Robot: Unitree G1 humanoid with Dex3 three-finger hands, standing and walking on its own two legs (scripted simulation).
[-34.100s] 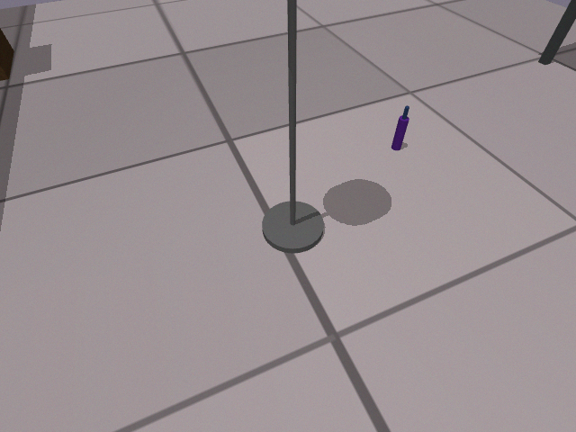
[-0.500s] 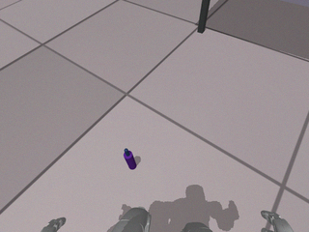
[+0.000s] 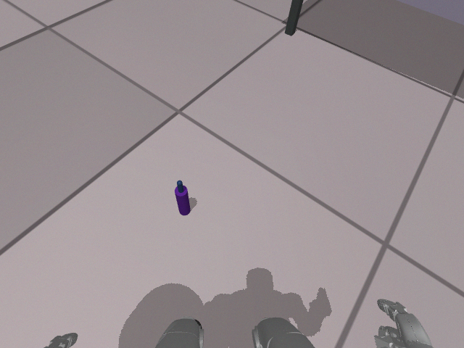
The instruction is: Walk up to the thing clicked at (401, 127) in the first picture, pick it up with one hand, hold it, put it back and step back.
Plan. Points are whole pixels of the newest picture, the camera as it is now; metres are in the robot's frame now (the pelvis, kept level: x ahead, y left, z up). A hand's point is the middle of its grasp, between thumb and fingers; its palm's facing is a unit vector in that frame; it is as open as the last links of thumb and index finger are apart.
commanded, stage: step back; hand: left
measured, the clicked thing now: (182, 197) +0.68 +0.20 -0.63
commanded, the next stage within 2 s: stand in 2.00 s
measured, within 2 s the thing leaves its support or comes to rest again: neither
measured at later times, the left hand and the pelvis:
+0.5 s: hand out of the picture -0.04 +0.24 -0.14, palm faces +0.06 -0.90 -0.43, open 7.4 cm; pelvis -0.17 -0.03 -0.01, yaw +6 degrees
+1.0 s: hand out of the picture -0.29 +0.21 -0.14, palm faces +0.04 -0.90 -0.42, open 7.4 cm; pelvis -0.32 -0.07 +0.00, yaw +1 degrees
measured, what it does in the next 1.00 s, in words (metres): walks backwards: right foot, then left foot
